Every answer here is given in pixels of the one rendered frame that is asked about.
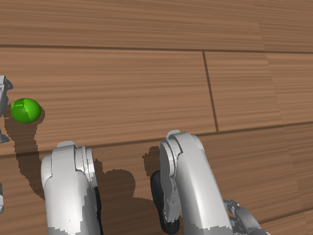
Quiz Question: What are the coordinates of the left robot foot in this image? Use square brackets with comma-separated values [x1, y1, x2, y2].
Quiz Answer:
[94, 187, 104, 235]

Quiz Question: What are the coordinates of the left robot hand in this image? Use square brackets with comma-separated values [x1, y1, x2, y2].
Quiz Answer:
[0, 75, 13, 143]

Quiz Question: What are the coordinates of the right robot hand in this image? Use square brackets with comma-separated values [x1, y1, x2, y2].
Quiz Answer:
[223, 200, 262, 235]

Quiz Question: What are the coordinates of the ball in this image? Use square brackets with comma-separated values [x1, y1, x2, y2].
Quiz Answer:
[11, 98, 41, 124]

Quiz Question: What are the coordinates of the right robot foot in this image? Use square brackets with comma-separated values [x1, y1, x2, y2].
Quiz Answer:
[151, 170, 180, 235]

